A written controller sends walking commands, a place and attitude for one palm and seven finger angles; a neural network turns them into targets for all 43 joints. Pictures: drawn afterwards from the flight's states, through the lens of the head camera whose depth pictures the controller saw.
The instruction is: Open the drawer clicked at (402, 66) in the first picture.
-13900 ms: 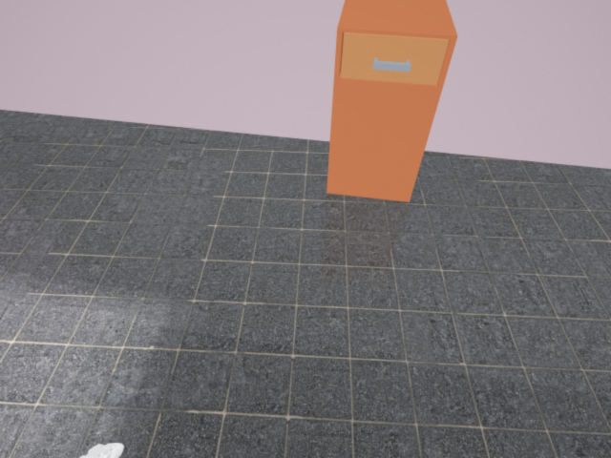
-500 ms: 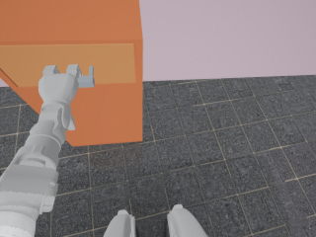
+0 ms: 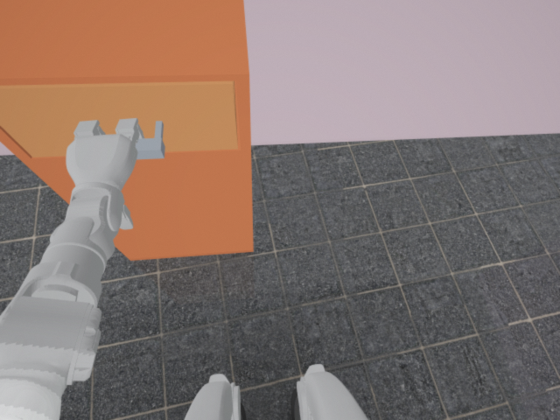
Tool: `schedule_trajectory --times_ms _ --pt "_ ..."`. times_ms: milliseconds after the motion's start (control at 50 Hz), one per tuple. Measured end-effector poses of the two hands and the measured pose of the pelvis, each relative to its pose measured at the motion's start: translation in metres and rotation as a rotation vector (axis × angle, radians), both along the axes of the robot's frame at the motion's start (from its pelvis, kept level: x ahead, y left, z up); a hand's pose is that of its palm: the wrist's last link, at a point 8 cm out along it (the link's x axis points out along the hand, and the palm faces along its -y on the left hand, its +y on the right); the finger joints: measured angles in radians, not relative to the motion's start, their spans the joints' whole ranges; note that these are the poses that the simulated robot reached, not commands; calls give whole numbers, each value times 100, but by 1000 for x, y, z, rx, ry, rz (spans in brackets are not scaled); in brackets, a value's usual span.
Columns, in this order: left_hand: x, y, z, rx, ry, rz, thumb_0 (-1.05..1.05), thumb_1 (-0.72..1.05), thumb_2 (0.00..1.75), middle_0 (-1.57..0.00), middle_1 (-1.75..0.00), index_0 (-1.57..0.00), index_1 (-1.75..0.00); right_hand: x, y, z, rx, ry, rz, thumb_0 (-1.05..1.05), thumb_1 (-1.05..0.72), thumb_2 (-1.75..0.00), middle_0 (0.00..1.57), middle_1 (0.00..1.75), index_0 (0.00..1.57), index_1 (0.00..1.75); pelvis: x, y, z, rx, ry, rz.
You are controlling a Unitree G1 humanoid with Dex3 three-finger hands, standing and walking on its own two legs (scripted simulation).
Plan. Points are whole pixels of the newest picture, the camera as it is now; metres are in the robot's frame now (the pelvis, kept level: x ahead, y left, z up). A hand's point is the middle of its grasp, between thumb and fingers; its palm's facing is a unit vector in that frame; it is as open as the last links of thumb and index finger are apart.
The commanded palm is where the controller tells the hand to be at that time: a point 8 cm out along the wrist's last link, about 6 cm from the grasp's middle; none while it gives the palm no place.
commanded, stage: close the thumb around the handle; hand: left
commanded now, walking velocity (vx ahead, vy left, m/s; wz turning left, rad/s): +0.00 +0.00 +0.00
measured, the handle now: (121, 139) +0.54 +0.23 -0.01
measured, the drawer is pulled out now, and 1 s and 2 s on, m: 0.00 0.03 0.15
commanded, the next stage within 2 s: pull the drawer open in 0.54 s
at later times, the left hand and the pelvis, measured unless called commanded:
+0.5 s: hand (118, 176) +0.49 +0.23 -0.03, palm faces -0.07 -0.02 -1.00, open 5.9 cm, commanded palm +0.47 +0.21 +0.02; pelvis +0.00 +0.00 +0.00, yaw +0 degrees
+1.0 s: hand (117, 192) +0.46 +0.23 -0.03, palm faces -0.06 -0.05 -1.00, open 5.9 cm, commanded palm +0.42 +0.21 +0.02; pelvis +0.02 +0.01 +0.01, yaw -1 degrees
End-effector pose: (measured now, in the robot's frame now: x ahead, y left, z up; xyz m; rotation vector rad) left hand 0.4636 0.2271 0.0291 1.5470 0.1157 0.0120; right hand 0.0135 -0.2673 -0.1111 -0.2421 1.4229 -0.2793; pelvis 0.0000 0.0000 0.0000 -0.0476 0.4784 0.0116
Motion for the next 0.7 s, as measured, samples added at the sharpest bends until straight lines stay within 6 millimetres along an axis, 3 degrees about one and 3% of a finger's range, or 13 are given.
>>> schedule_trajectory --times_ms 440,700 --pt "5 0 1 4 6 -2 0 66 80 -34 -130 -39 -131 -5 -2 -3 -4 0 -6 1 -91 -89 21 30 20 30 -3 -2 -3 2 9 -3" --pt "4 0 0 -9 8 -7 0 70 78 -30 -133 -37 -132 -9 3 1 0 13 -25 1 -91 -89 21 30 20 30 1 2 0 1 2 -14"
